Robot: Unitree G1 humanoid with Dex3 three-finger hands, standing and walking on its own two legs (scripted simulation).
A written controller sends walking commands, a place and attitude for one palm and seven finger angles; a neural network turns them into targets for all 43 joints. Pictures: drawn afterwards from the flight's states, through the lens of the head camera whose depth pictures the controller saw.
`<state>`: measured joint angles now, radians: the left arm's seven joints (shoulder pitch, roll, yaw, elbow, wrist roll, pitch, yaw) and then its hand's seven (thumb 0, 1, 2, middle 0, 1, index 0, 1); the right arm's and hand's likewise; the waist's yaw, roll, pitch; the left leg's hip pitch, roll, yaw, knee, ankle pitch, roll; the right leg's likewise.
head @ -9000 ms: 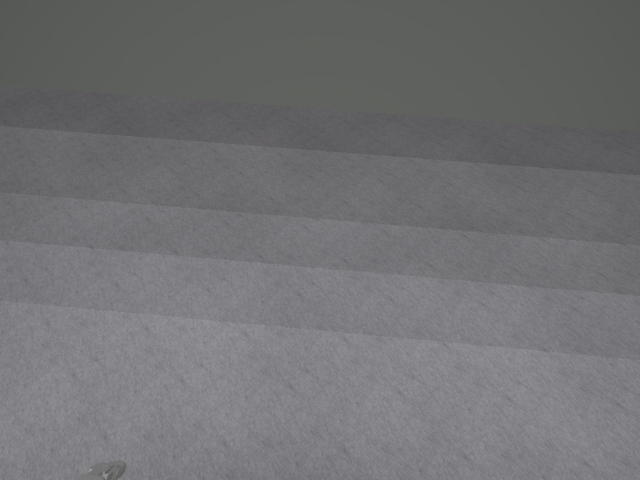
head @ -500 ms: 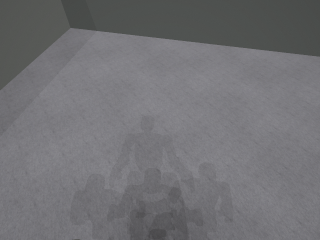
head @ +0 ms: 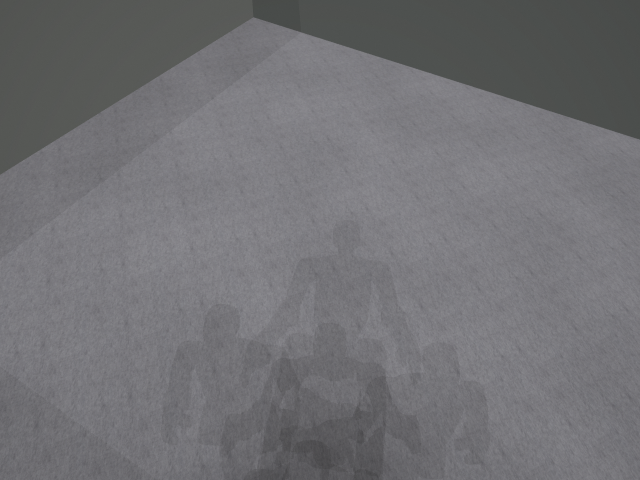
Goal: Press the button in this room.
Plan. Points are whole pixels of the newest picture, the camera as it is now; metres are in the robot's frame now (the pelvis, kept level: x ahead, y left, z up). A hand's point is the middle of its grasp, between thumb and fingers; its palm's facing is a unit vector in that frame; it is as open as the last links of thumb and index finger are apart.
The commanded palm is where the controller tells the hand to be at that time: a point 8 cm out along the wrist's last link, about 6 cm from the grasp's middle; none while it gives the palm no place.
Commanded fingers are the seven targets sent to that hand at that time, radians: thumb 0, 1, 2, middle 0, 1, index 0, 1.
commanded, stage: turn or walk to find it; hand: left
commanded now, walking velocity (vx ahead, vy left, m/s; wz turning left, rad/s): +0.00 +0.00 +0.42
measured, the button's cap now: out of the picture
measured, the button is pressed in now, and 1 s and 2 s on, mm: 0 0 0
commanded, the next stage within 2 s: stand and wait in 1.42 s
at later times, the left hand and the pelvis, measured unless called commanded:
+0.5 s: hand out of the picture +0.02 +0.17 -0.14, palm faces +0.21 -0.94 -0.27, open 7.4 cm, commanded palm none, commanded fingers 0.00 0.90 0.90 -0.20 -0.30 -0.20 -0.30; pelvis -0.02 -0.03 +0.01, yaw +12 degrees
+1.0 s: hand out of the picture -0.07 +0.23 -0.16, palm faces +0.43 -0.87 -0.24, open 7.4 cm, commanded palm none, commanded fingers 0.00 0.90 0.90 -0.20 -0.30 -0.20 -0.30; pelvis -0.04 +0.01 +0.02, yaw +24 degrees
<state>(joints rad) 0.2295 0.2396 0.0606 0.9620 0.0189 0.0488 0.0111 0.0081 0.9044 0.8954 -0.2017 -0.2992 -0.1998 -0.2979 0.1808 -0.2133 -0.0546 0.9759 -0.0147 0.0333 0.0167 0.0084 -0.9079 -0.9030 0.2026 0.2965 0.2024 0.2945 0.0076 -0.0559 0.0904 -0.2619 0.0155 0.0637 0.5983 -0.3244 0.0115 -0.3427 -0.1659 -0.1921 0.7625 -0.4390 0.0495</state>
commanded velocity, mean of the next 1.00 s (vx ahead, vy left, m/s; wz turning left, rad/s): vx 0.00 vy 0.00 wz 0.42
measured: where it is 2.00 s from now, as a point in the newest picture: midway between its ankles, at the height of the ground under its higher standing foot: outside the picture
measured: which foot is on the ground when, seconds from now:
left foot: down 0.00-0.34, up 0.36-0.74, down 0.76-1.00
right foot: up 0.00-0.32, down 0.34-0.76, up 0.78-1.00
